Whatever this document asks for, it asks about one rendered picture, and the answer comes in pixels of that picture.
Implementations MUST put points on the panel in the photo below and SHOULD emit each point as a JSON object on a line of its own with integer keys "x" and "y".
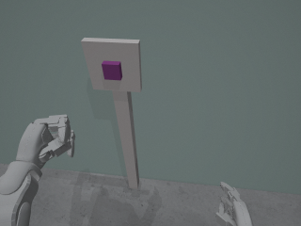
{"x": 127, "y": 52}

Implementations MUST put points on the robot left hand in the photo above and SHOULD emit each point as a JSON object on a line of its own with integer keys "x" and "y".
{"x": 38, "y": 145}

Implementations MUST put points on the left robot forearm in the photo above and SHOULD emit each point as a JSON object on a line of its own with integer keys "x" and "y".
{"x": 18, "y": 188}

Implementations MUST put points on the robot right hand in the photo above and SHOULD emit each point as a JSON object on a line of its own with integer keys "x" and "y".
{"x": 238, "y": 213}

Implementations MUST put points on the button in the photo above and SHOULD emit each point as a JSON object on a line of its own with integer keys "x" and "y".
{"x": 112, "y": 70}

